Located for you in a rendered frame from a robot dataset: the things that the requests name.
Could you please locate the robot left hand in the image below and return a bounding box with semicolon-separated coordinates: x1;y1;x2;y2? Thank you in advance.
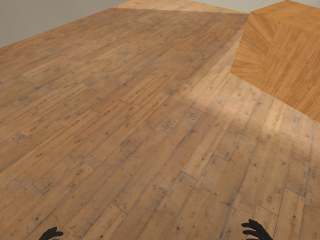
39;227;64;240

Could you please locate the robot right hand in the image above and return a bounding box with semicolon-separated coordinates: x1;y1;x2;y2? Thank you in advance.
241;219;273;240

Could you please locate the pedestal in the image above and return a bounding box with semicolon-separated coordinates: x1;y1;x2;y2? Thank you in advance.
230;0;320;123

